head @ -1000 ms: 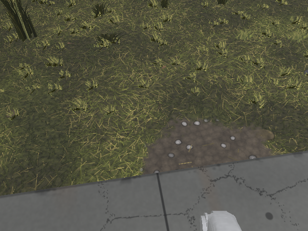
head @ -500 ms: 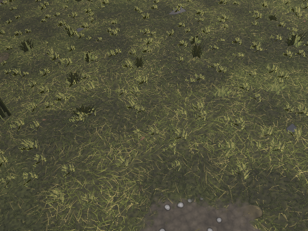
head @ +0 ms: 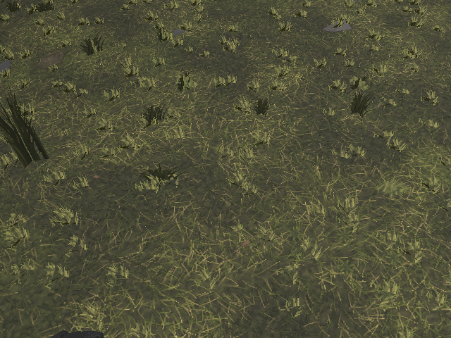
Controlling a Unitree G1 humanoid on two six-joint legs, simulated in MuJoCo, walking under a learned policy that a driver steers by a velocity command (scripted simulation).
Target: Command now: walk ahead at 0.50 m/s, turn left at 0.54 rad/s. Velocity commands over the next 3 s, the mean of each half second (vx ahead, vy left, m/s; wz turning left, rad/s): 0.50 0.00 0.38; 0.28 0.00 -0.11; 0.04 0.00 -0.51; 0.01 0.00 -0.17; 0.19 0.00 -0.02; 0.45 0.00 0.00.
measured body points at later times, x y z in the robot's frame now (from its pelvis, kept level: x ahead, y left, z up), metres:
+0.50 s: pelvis +0.31 -0.10 -0.11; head +0.32 -0.11 +0.34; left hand +0.26 +0.16 -0.23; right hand +0.48 -0.32 -0.23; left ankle +0.33 +0.06 -0.75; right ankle +0.31 -0.20 -0.85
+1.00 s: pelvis +0.48 -0.04 -0.11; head +0.52 -0.03 +0.34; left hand +0.55 +0.26 -0.23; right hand +0.67 -0.28 -0.21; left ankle +0.54 +0.09 -0.85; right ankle +0.54 -0.17 -0.79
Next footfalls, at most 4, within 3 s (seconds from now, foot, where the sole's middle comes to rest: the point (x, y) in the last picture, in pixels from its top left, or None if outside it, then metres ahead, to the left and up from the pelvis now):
0.26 right None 0.35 -0.19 -0.88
0.74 left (202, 332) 0.58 0.10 -0.88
1.16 right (287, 330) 0.57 -0.17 -0.88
1.68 left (214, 325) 0.60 0.06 -0.88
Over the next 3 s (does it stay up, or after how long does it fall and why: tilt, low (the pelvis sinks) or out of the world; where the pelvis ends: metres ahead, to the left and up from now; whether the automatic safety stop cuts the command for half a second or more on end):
stays up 0.89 -0.10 -0.11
